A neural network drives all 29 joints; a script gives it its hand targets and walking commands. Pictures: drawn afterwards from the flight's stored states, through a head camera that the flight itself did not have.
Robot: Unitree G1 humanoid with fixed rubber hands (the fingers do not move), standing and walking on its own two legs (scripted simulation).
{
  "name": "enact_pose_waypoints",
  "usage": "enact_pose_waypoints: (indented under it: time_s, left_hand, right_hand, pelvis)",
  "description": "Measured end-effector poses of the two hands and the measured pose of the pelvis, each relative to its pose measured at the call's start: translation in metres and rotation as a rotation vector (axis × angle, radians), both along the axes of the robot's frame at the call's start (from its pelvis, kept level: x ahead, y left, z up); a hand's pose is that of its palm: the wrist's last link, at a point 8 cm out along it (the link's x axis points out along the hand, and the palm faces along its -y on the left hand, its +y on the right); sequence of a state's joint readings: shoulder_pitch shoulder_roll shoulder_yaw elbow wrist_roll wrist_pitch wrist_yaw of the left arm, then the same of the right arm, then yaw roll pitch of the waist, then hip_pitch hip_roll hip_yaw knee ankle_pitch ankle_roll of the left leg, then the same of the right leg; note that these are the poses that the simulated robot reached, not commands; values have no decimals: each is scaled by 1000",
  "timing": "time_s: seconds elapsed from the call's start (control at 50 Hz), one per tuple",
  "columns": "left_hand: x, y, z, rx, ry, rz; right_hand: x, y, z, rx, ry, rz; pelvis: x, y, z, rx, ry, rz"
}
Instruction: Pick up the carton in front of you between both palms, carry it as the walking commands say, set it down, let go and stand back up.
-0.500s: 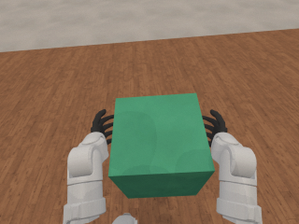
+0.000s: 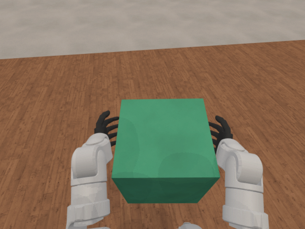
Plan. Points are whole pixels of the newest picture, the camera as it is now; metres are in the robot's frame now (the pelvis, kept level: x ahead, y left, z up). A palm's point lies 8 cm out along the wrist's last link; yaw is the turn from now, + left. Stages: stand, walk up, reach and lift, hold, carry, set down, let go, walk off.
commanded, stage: carry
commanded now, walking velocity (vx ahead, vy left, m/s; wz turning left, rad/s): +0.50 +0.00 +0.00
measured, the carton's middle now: (162, 155) +0.32 -0.01 +0.01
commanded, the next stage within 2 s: none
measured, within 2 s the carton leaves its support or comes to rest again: neither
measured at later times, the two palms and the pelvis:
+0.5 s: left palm (111, 78) +0.63 +0.17 +0.03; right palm (188, 76) +0.66 -0.13 +0.03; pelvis +0.33 -0.02 -0.05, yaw +3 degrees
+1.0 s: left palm (118, 41) +0.98 +0.18 +0.00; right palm (177, 44) +0.96 -0.12 +0.00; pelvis +0.65 +0.04 -0.09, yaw +0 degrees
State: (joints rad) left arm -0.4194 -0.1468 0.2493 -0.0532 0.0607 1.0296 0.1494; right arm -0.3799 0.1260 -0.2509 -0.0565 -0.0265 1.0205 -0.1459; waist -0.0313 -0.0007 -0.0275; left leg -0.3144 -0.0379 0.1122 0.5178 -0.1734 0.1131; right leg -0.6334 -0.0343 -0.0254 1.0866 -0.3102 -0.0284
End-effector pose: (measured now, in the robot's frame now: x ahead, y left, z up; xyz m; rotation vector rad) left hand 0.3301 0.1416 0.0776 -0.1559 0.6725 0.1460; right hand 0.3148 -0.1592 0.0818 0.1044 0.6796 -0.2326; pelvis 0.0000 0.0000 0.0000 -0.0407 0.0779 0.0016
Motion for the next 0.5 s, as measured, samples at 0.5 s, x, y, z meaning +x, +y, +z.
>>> enact_pose_waypoints:
  time_s: [0.5]
  left_hand:
    - [299, 25, -47, 38, 21, 143]
  right_hand:
    - [346, 26, -54, 45, 19, 142]
  pelvis:
    - [328, -20, -46, 58, -5, 45]
